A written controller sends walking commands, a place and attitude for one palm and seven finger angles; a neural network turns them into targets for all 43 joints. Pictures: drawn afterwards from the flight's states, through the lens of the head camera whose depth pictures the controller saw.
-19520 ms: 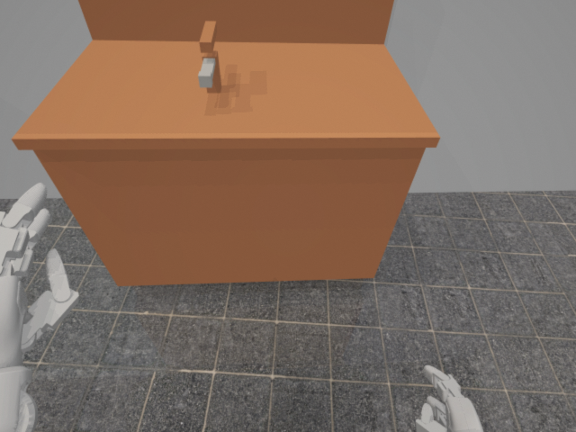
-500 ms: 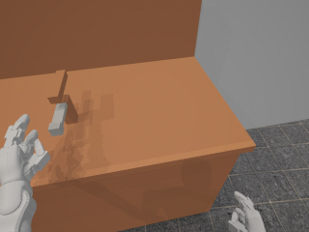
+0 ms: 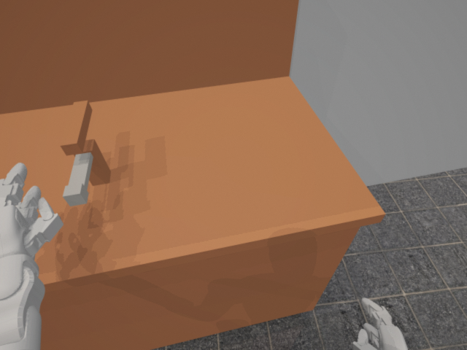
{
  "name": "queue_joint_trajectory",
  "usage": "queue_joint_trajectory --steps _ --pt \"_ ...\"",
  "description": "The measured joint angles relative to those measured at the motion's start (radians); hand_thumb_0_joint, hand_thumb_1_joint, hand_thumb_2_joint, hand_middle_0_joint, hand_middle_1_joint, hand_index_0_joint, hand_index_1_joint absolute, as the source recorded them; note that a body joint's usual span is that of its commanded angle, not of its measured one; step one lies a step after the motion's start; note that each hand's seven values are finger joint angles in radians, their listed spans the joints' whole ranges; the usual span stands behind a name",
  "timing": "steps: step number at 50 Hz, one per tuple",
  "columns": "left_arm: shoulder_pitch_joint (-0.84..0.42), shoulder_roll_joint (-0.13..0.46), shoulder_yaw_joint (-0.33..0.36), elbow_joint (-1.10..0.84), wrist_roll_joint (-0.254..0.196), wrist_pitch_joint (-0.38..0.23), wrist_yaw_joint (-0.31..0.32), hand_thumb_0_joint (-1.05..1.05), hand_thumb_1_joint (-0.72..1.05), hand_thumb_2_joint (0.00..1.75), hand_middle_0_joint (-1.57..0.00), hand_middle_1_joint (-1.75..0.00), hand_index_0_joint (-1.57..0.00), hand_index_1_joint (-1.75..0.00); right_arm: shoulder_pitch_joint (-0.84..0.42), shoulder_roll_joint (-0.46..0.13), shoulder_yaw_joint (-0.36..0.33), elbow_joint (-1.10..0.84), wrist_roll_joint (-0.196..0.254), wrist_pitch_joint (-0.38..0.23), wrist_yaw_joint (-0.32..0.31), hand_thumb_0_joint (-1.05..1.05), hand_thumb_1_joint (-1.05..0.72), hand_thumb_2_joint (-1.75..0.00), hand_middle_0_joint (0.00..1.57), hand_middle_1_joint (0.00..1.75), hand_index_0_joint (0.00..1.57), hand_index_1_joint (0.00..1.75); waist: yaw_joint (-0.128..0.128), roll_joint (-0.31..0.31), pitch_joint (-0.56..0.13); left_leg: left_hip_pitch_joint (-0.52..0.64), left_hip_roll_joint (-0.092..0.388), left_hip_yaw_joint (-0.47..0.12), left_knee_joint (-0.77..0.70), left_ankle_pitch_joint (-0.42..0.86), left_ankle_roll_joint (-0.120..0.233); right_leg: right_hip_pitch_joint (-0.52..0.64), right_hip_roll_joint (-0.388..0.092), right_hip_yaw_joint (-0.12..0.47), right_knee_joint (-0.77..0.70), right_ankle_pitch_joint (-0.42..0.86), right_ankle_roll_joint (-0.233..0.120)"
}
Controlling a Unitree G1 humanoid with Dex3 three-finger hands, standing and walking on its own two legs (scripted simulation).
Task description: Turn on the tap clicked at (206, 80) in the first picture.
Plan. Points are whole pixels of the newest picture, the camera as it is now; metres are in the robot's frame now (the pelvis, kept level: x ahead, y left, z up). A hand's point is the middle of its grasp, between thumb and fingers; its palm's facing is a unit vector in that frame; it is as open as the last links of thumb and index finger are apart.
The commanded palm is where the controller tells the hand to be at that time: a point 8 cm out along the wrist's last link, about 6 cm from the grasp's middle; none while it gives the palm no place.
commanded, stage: reach beside the lever's end, fingers flat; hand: left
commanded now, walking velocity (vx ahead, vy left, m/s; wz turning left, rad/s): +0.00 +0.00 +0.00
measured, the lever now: (76, 194) +0.33 +0.31 +0.10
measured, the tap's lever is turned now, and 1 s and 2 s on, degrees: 0 0 23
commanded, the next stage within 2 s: push the lever round in 0.68 s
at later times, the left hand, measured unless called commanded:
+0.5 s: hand (54, 213) +0.29 +0.33 +0.10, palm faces +0.51 -0.86 -0.12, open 7.8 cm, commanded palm +0.24 +0.37 +0.09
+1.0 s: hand (67, 211) +0.30 +0.31 +0.09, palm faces +0.50 -0.86 -0.10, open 7.8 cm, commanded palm +0.25 +0.35 +0.09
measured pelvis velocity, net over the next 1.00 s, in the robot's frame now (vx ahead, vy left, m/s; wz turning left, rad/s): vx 0.00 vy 0.01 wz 0.00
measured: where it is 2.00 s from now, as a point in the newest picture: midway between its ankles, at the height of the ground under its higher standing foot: outside the picture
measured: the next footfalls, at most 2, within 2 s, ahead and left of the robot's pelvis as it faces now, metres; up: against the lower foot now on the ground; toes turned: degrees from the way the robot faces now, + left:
none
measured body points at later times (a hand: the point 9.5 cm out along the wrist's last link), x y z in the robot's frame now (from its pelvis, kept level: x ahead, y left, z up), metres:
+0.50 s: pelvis +0.00 +0.00 +0.00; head +0.02 -0.01 +0.45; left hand +0.26 +0.37 +0.11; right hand +0.15 -0.25 -0.10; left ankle +0.02 +0.11 -0.73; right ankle +0.01 -0.09 -0.73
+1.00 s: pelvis +0.00 +0.01 +0.00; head +0.02 +0.00 +0.45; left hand +0.26 +0.36 +0.10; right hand +0.16 -0.23 -0.10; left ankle +0.02 +0.11 -0.73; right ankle +0.01 -0.09 -0.73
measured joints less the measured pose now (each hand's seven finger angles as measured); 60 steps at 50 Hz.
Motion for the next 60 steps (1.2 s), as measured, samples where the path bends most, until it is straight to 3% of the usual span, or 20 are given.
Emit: queue_joint_trajectory --steps 18,24,35,60 --pt "-0.121 0.064 0.063 0.212 0.004 -0.076 -0.067 0.01 0.9 0.9 -0.16 -0.15 -0.15 -0.15 0.023 -0.006 -0.003 0.006 0.003 0.011 0.001 0.01 -0.9 -0.9 0.2 0.3 0.21 0.3 -0.017 -0.004 -0.005 -0.057 0.004 -0.007 0.038 -0.011 0.0 -0.049 0.004 -0.008 0.024 -0.005 -0.001" --pt "-0.096 0.053 0.06 0.198 0.002 -0.092 -0.073 0.01 0.9 0.9 -0.16 -0.15 -0.15 -0.15 0.041 -0.008 -0.01 -0.005 0.002 0.014 0.01 0.01 -0.9 -0.9 0.2 0.3 0.21 0.3 -0.021 -0.003 -0.012 -0.064 0.005 0.0 0.042 -0.014 0.004 -0.057 0.004 -0.001 0.025 -0.005 0.003" --pt "-0.103 0.038 0.054 0.197 0.012 -0.109 -0.049 0.01 0.9 0.9 -0.16 -0.15 -0.15 -0.15 0.035 -0.002 -0.005 0.002 0.0 0.016 0.004 0.01 -0.9 -0.9 0.2 0.3 0.21 0.3 -0.02 -0.007 -0.008 -0.072 -0.001 -0.003 0.055 -0.019 0.009 -0.061 -0.001 -0.004 0.035 -0.009 0.008" --pt "-0.078 -0.027 -0.03 0.104 0.04 -0.088 0.028 0.02 0.9 0.91 -0.16 -0.15 -0.15 -0.15 0.011 0.009 -0.005 -0.014 -0.01 0.028 0.02 0.01 -0.9 -0.9 0.2 0.3 0.21 0.3 -0.013 -0.005 -0.015 -0.059 -0.004 -0.002 0.052 -0.026 0.007 -0.052 -0.004 -0.002 0.04 -0.021 0.007"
